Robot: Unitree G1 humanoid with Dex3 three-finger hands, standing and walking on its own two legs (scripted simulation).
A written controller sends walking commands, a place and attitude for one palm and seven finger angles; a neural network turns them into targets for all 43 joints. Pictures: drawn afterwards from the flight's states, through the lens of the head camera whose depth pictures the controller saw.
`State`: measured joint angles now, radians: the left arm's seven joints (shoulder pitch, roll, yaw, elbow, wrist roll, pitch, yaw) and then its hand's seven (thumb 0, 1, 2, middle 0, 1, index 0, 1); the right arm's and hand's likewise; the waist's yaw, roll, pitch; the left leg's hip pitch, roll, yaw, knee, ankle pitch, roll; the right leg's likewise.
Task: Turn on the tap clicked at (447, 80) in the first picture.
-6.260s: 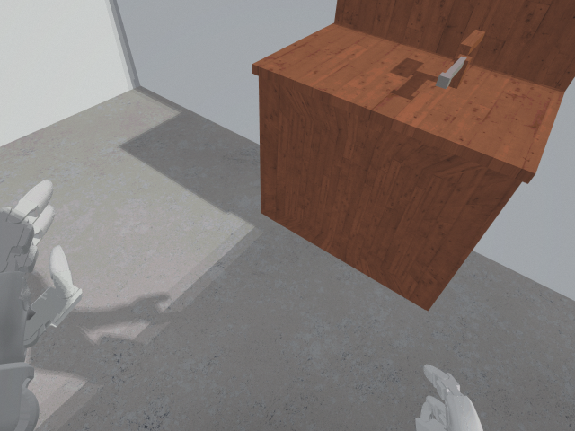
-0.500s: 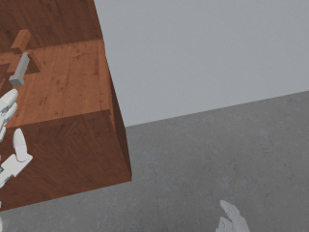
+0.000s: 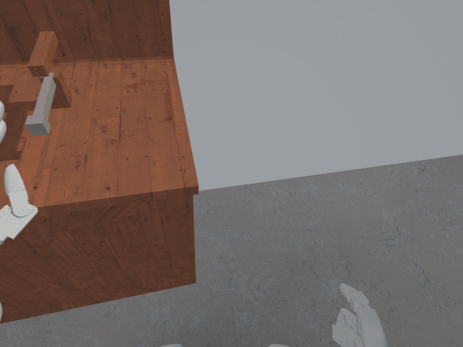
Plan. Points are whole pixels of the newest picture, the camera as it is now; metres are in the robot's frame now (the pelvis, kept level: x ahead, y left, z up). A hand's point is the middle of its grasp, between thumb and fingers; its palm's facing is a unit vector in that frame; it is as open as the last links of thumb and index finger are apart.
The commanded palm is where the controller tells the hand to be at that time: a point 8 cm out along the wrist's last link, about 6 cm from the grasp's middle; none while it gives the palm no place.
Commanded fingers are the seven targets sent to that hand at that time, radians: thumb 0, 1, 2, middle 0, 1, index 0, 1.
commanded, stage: come to a stop and stand still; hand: left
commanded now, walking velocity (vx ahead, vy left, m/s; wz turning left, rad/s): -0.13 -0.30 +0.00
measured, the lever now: (38, 125) +0.46 +0.40 +0.08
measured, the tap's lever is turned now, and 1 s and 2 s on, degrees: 0 0 0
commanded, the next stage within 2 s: none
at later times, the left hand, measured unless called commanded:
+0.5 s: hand (85, 251) +0.19 +0.18 +0.18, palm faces +0.34 -0.85 -0.41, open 7.4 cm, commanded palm +0.14 +0.23 +0.18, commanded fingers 0.00 0.90 0.90 -0.20 -0.30 -0.20 -0.30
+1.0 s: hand (79, 312) +0.13 +0.17 +0.18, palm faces +0.40 -0.83 -0.39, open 7.4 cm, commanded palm +0.09 +0.21 +0.18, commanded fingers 0.00 0.90 0.90 -0.20 -0.30 -0.20 -0.30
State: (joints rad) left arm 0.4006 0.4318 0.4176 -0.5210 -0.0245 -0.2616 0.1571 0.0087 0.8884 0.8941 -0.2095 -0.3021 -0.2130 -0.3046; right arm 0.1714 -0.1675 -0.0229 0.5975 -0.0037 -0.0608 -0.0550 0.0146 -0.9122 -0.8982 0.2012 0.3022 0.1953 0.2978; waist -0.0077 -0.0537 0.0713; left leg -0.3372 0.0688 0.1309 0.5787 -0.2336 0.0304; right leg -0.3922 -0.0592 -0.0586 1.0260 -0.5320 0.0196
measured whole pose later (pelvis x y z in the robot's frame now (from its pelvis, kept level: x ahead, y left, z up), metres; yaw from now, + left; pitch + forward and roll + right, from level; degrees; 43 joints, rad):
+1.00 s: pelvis -0.08 -0.07 +0.01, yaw -2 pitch -2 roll +0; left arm 0.45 0.34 0.30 -0.42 -0.02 -0.17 0.15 0.01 0.89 0.89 -0.21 -0.30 -0.21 -0.30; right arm 0.22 -0.20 0.04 0.61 0.00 -0.05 -0.07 0.02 -0.91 -0.90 0.21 0.30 0.20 0.30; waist 0.03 0.03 -0.02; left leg -0.23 0.03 0.05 0.51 -0.27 0.00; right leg -0.27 0.06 -0.15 0.43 -0.16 -0.09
